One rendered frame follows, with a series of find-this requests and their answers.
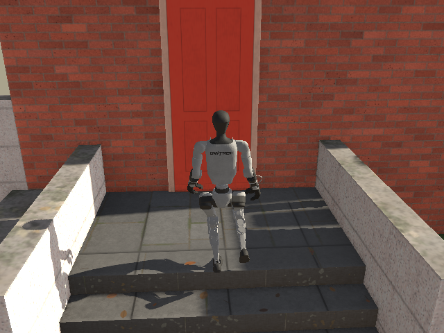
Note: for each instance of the right robot upper arm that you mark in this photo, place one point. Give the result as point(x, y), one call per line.
point(242, 146)

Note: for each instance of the left robot upper arm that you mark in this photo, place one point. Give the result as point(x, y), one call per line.
point(199, 148)

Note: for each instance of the robot left forearm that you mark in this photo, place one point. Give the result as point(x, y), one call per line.
point(192, 182)

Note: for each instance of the robot right forearm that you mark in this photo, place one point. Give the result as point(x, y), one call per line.
point(253, 181)

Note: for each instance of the left robot hand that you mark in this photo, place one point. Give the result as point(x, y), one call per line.
point(191, 190)

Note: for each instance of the left robot shin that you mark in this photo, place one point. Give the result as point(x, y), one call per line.
point(214, 240)

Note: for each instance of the left robot foot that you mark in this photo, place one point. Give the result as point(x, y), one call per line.
point(217, 267)

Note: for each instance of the right robot hand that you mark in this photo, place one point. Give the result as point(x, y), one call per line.
point(250, 191)

